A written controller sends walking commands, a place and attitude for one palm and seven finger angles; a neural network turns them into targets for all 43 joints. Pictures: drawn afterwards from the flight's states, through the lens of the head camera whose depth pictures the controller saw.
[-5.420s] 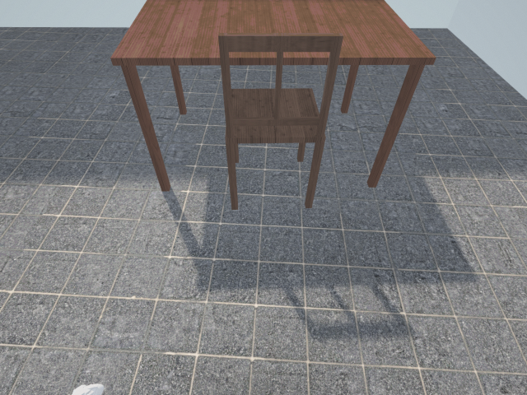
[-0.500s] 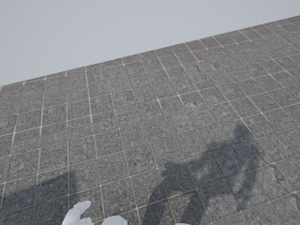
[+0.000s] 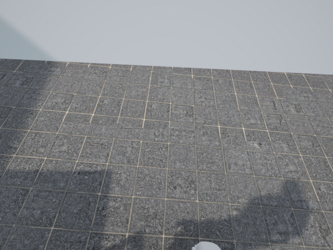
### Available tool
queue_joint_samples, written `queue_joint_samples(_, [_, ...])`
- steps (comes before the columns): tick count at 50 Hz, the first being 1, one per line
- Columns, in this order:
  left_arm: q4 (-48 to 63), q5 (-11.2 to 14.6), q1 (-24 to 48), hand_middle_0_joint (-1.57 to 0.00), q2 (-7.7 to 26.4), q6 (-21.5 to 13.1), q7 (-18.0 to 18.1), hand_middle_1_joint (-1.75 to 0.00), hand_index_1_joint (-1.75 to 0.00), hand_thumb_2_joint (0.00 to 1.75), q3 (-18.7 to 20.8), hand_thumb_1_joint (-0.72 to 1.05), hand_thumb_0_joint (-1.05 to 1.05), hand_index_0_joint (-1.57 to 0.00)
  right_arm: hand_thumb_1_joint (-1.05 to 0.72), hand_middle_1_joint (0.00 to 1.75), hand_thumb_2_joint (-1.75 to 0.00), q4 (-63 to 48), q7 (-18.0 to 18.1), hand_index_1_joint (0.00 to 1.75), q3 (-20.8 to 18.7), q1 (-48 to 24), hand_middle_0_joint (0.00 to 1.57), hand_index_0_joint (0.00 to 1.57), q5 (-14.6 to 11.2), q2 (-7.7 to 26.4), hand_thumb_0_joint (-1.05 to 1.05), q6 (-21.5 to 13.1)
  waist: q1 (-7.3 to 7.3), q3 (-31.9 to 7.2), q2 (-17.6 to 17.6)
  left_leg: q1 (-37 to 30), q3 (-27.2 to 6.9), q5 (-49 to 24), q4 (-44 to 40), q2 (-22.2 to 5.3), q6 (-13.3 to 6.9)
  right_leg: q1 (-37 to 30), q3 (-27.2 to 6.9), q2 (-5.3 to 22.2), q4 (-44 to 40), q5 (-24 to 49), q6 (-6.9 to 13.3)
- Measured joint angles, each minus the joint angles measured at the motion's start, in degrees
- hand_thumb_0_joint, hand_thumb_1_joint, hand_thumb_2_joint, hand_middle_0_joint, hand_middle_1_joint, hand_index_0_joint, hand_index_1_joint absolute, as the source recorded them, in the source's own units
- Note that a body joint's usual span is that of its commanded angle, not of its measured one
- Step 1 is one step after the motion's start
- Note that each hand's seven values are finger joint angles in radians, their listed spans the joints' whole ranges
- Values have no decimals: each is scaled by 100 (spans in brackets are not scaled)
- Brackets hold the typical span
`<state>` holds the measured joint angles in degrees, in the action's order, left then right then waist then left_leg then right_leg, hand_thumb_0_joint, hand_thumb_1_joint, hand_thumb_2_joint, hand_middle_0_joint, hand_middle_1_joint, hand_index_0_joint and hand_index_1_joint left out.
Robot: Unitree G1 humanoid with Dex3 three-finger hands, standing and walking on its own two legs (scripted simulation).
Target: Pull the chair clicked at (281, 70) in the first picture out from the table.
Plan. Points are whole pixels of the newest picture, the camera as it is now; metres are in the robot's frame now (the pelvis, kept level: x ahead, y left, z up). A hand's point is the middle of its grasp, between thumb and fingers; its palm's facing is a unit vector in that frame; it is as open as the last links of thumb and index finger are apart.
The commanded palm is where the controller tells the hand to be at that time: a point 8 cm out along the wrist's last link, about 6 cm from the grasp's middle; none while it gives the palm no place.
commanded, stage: turn to face it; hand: left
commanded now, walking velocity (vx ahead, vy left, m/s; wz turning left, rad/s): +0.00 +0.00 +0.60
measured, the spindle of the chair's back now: out of the picture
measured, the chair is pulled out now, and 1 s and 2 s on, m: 0.00 0.00 0.00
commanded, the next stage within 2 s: none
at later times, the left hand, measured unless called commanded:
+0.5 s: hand out of the picture +0.01 +0.13 -0.14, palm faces +0.32 -0.91 -0.28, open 7.4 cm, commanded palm none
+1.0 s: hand out of the picture -0.13 +0.17 -0.17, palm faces +0.63 -0.72 -0.27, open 7.4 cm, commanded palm none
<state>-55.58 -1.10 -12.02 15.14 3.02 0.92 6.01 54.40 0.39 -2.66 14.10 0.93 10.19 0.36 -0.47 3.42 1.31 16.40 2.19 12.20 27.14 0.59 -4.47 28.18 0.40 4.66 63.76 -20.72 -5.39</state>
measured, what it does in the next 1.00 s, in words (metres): steps on the spot, turning left: right foot, then left foot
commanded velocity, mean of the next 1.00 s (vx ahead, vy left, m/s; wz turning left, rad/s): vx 0.00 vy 0.00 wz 0.60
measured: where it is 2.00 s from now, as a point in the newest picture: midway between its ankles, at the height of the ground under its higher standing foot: outside the picture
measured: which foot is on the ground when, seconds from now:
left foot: down 0.00-0.32, up 0.34-0.78, down 0.80-1.00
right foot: up 0.00-0.30, down 0.32-0.80, up 0.82-1.00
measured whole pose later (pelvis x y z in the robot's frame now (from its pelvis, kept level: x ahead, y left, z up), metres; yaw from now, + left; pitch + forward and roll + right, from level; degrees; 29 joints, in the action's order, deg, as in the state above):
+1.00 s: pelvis -0.04 -0.05 -0.01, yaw +37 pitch +0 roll +0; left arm -52.2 -0.9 -12.6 16.0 3.3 0.3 4.9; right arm 51.1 -0.8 -2.7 7.2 1.0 13.0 1.5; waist 1.3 4.7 1.6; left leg 13.8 -0.9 15.8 29.8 0.9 -1.4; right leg 27.4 2.2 6.3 61.3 -24.1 -5.6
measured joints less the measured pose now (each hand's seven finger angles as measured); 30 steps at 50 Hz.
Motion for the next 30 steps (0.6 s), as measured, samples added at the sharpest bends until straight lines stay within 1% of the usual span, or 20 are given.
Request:
queue_joint_samples(5, [64,14,79,-19,49,21,10,-30,-30,89,-9,91,1,-20,-91,30,-90,-10,-39,30,-50,-38,21,20,0,85,0,58,-34,-41,-67,-28,-302,-165,-172,122,45,-197,-101,-19,-503,-43,-63])
queue_joint_samples(8, [142,26,197,-19,-3,27,7,-30,-30,89,-45,91,1,-20,-91,30,-90,-33,-58,30,-93,-82,21,20,15,156,0,96,-94,-54,-118,36,-499,-217,-145,199,99,-353,-110,-100,-921,-189,-41])
queue_joint_samples(11, [268,43,326,-19,-105,4,6,-30,-30,89,-105,91,1,-20,-91,30,-90,-63,-73,30,-142,-124,21,20,30,244,0,142,-154,-58,-186,138,-709,-250,-59,277,183,-550,-116,-236,-1436,-306,22])
queue_joint_samples(14, [425,70,389,-19,-239,-65,3,-30,-30,89,-185,91,1,-20,-91,30,-90,-102,-88,30,-201,-159,21,20,38,352,0,209,-195,-80,-290,285,-929,-242,115,355,306,-887,-86,-391,-2223,-194,115])
queue_joint_samples(15, [487,73,377,-19,-278,-106,-1,-30,-30,89,-214,91,1,-20,-91,30,-90,-121,-95,30,-224,-160,21,20,29,389,0,234,-190,-100,-319,356,-997,-213,222,391,359,-1076,-53,-423,-2659,18,148])
queue_joint_samples(16, [568,58,331,-19,-293,-162,-3,-30,-30,89,-244,91,1,-20,-91,30,-90,-157,-104,30,-250,-139,21,20,9,415,0,256,-170,-149,-307,485,-1021,-120,419,449,401,-1280,-44,-399,-3178,92,247])
queue_joint_samples(17, [592,25,321,-20,-353,-205,8,-30,-30,89,-267,91,1,-20,-91,30,-90,-157,-101,30,-290,-167,21,20,-3,460,0,280,-139,-134,-381,667,-1026,356,839,444,473,-1274,18,-425,-3199,156,399])
queue_joint_samples(18, [609,14,299,-20,-410,-209,13,-30,-30,89,-309,91,1,-20,-91,30,-90,-151,-97,30,-321,-185,20,20,13,499,0,308,-144,-114,-441,869,-964,836,1402,439,521,-1280,116,-418,-3136,202,521])
queue_joint_samples(19, [624,11,253,-20,-453,-207,10,-30,-30,89,-342,91,1,-20,-91,30,-90,-142,-105,30,-342,-191,20,20,30,523,1,335,-143,-113,-455,1061,-855,1116,1990,432,553,-1325,204,-375,-3138,245,601])
queue_joint_samples(20, [632,11,192,-20,-482,-202,10,-30,-30,89,-361,91,1,-20,-91,30,-90,-137,-124,30,-351,-196,20,20,39,539,1,358,-136,-118,-438,1226,-728,1215,2540,400,582,-1392,272,-321,-3197,290,646])
queue_joint_samples(21, [629,10,135,-20,-502,-199,10,-30,-30,89,-372,91,1,-20,-91,30,-90,-137,-151,30,-355,-207,20,20,45,550,1,371,-137,-112,-416,1358,-606,1167,3025,335,620,-1471,337,-271,-3283,336,669])
queue_joint_samples(23, [603,6,50,-20,-524,-211,8,-30,-30,89,-390,90,1,-20,-91,30,-90,-149,-198,30,-351,-231,20,20,47,563,1,374,-154,-74,-371,1520,-438,945,3713,162,715,-1606,482,-181,-3435,405,687])
queue_joint_samples(24, [590,5,15,-20,-528,-223,7,-30,-30,89,-399,90,1,-21,-91,30,-90,-153,-214,30,-345,-241,20,20,45,563,1,376,-156,-52,-343,1547,-385,863,3906,76,761,-1652,553,-136,-3481,421,693])
queue_joint_samples(26, [560,-4,-44,-20,-536,-243,7,-30,-30,89,-413,90,1,-21,-91,30,-90,-144,-234,30,-335,-267,20,20,39,559,1,397,-142,-6,-288,1505,-322,801,4013,-77,837,-1712,693,-44,-3532,426,699])
queue_joint_samples(28, [536,-16,-103,-20,-538,-258,0,-30,-30,89,-423,90,1,-21,-91,30,-90,-114,-241,30,-319,-312,20,20,35,554,1,429,-107,41,-242,1370,-278,873,3830,-194,892,-1740,831,47,-3545,412,698])
queue_joint_samples(30, [507,-30,-164,-20,-527,-269,-9,-30,-30,89,-426,90,1,-21,-91,30,-90,-75,-242,30,-294,-383,20,20,27,546,1,457,-55,88,-201,1183,-223,1021,3473,-271,919,-1747,967,140,-3527,388,684])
